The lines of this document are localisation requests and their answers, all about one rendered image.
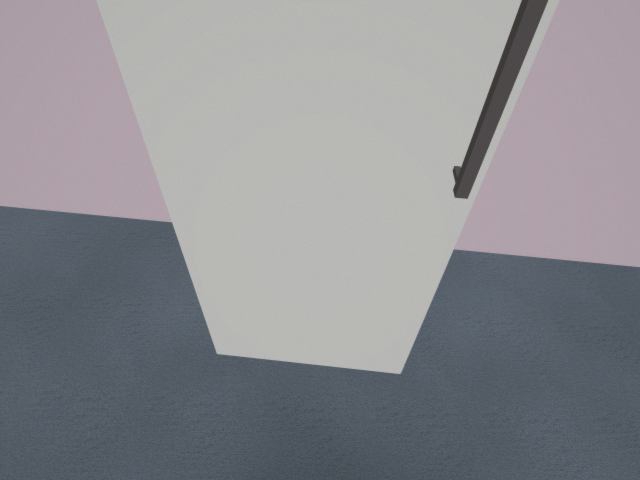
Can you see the handle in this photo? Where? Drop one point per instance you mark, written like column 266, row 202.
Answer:
column 524, row 27

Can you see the fridge door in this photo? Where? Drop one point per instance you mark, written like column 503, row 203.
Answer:
column 305, row 152

